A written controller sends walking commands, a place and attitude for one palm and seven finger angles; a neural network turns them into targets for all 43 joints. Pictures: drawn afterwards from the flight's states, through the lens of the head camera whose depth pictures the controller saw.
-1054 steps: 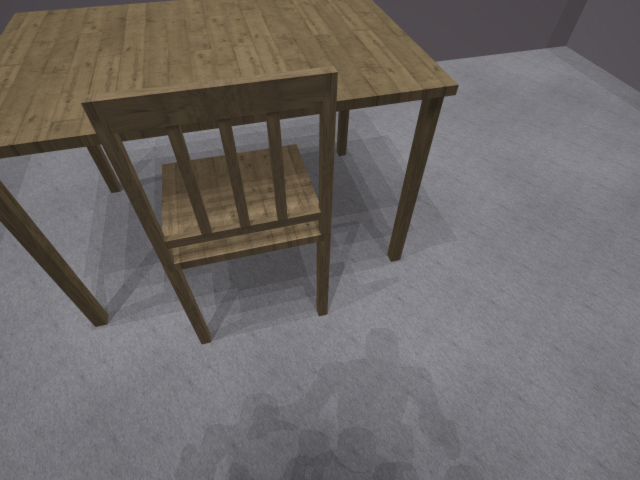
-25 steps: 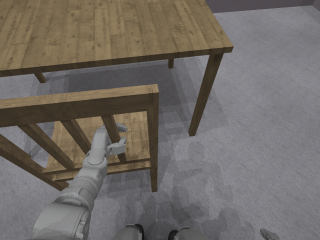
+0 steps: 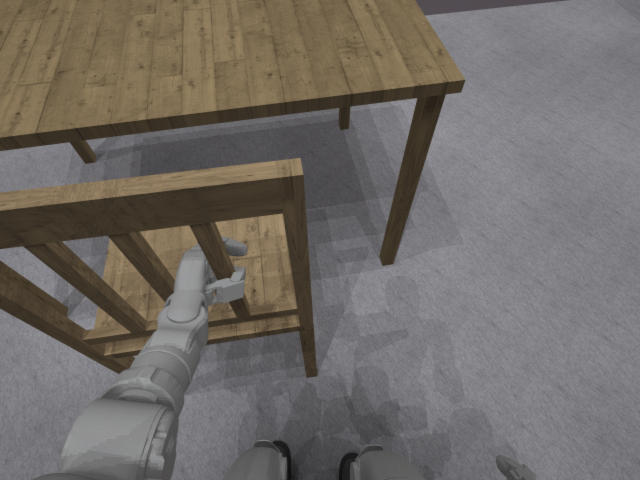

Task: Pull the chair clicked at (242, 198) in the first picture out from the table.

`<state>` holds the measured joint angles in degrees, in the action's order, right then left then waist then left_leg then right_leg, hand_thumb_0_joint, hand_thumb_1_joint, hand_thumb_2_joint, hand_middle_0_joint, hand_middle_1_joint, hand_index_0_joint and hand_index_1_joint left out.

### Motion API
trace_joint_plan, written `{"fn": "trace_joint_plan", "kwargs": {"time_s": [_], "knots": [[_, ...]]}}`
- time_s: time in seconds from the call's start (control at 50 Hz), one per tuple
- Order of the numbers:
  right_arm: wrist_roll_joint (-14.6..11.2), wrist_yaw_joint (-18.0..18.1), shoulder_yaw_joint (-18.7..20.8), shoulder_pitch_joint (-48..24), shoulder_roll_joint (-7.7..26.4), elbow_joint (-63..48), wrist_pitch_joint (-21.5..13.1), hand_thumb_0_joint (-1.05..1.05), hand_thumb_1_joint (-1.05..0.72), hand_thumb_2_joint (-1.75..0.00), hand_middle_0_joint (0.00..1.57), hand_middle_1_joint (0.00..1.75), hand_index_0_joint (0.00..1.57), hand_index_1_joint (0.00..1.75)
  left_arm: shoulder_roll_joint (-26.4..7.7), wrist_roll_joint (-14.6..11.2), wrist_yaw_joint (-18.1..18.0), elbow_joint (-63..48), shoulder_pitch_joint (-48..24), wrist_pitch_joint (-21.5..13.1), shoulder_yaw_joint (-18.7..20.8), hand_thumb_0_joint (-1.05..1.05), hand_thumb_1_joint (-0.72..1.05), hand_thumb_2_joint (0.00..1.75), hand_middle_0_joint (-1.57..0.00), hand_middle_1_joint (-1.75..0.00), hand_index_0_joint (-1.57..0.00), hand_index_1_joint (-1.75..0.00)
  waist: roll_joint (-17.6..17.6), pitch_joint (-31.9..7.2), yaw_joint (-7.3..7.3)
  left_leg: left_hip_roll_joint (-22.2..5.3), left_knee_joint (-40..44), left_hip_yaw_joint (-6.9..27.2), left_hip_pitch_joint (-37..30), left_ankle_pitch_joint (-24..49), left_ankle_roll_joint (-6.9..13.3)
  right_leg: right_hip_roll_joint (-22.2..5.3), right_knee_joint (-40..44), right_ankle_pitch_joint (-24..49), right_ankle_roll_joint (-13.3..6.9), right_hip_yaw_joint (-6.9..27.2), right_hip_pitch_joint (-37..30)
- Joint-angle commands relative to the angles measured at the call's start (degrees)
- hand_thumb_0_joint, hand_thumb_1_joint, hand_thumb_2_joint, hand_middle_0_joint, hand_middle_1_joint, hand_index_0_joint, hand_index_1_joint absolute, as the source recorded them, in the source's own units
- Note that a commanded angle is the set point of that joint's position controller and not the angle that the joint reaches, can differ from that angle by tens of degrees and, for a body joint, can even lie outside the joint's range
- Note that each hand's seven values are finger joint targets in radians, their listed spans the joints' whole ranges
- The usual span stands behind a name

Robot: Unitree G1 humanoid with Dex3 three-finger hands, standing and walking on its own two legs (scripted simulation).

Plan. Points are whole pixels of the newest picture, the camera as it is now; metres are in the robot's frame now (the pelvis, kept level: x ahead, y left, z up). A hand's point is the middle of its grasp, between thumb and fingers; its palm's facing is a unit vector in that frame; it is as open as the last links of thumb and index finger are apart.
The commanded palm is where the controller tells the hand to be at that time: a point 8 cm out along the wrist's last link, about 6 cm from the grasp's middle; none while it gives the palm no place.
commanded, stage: step backward, pulling the chair out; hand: left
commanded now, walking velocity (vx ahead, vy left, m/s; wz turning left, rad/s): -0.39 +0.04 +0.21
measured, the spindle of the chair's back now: (163, 282) +0.40 +0.23 -0.07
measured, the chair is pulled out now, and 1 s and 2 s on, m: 0.16 0.16 0.16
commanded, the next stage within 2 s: none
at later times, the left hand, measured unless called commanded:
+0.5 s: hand (235, 282) +0.38 +0.12 -0.05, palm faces -0.05 -0.98 -0.17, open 5.6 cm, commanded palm +0.39 +0.18 -0.04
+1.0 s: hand (235, 282) +0.38 +0.12 -0.05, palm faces -0.03 -0.98 -0.18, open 5.7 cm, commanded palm +0.38 +0.17 -0.04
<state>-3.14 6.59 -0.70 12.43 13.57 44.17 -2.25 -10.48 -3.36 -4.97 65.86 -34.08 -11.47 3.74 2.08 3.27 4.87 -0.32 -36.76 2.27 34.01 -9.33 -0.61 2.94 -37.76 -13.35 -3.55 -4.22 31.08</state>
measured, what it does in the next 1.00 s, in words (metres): stands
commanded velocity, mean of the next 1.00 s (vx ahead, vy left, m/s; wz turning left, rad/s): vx -0.38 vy -0.02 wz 0.19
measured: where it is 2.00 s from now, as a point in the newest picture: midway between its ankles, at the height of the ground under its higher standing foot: outside the picture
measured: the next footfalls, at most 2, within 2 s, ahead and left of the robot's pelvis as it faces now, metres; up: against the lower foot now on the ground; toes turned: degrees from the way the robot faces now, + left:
none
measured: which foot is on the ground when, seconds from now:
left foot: down 0.00-1.00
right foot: down 0.00-1.00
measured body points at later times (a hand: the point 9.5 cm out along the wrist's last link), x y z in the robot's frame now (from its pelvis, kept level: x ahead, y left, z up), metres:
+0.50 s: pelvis +0.00 +0.01 +0.00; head +0.08 +0.01 +0.45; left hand +0.38 +0.17 -0.03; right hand +0.10 -0.25 -0.13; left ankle +0.10 +0.13 -0.72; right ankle +0.06 -0.08 -0.72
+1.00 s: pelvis +0.00 +0.01 +0.00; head +0.07 +0.01 +0.45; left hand +0.38 +0.17 -0.03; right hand +0.07 -0.28 -0.12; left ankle +0.10 +0.13 -0.72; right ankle +0.06 -0.08 -0.72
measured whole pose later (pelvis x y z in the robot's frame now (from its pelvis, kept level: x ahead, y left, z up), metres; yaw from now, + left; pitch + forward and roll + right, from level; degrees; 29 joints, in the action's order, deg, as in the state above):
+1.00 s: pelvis +0.00 +0.01 +0.00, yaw +0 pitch +6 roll -1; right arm -3.8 6.8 0.2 12.9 15.7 44.5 -1.0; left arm -10.6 -2.9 -5.5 65.7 -34.4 -10.6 1.6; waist 0.8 3.0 5.4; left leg 0.3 -35.7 2.4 33.3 -8.6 -0.4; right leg 2.3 -36.7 -12.9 -2.6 -4.4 30.2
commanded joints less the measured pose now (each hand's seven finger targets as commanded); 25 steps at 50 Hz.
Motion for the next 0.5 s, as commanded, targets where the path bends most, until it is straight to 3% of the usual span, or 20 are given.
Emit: {"fn": "trace_joint_plan", "kwargs": {"time_s": [0.0,0.08,0.14,0.24,0.32,0.48], "knots": [[-0.12,0.57,2.69,2.03,8.57,-5.48,-1.57,0.00,-0.90,-0.90,0.20,0.30,0.20,0.30,-14.40,2.51,-2.72,-12.04,-23.60,-2.81,0.64,0.00,0.90,0.90,-0.50,-1.45,-0.50,-1.45,-1.88,-24.93,0.12,-1.37,1.72,1.98,-11.40,-3.06,1.48,-10.33,11.99,-0.42,5.71,11.43,-11.41],[-0.60,0.46,2.46,2.01,8.68,-5.55,-0.85,0.00,-0.90,-0.90,0.20,0.30,0.20,0.30,-13.13,1.94,-2.54,-12.38,-23.67,-2.56,-0.82,0.00,0.90,0.90,-0.50,-1.45,-0.50,-1.45,-2.40,-24.17,-0.13,-1.56,2.52,2.76,-11.30,-1.47,1.99,-9.68,11.71,0.91,6.76,10.95,-12.03],[-0.65,0.62,2.72,2.10,9.37,-5.21,-0.71,0.00,-0.90,-0.90,0.20,0.30,0.20,0.30,-13.31,1.76,-2.59,-12.44,-23.29,-2.66,-0.92,0.00,0.90,0.90,-0.50,-1.45,-0.50,-1.45,-0.05,-24.14,-0.36,-2.16,3.60,3.99,-12.73,1.10,2.30,-8.60,10.28,1.93,6.53,9.58,-11.14],[-0.70,0.86,2.64,1.71,9.53,-5.11,-0.60,0.00,-0.90,-0.90,0.20,0.30,0.20,0.30,-11.57,1.16,-2.13,-12.50,-23.42,-2.87,-2.04,0.00,0.90,0.90,-0.50,-1.45,-0.50,-1.45,-0.25,-24.06,-0.38,-3.30,5.31,6.53,-13.86,2.01,3.29,-6.28,8.82,0.63,5.72,8.24,-9.61],[-0.18,1.00,2.87,1.58,9.66,-4.76,-0.93,0.00,-0.90,-0.90,0.20,0.30,0.20,0.30,-11.66,1.30,-1.86,-12.08,-23.32,-3.20,-1.57,0.00,0.90,0.90,-0.50,-1.45,-0.50,-1.45,1.97,-24.51,-0.52,-4.66,6.38,8.47,-15.25,2.77,3.83,-4.72,6.89,-0.62,4.78,7.37,-7.54],[0.23,0.90,2.70,0.83,8.75,-5.51,-1.42,0.00,-0.90,-0.90,0.20,0.30,0.20,0.30,-11.26,1.52,-1.34,-13.13,-24.03,-3.54,-1.54,0.00,0.90,0.90,-0.50,-1.45,-0.50,-1.45,1.10,-25.22,-0.63,-4.97,6.22,8.24,-13.58,-1.08,3.56,-4.94,6.93,-3.31,4.17,7.81,-7.77]]}}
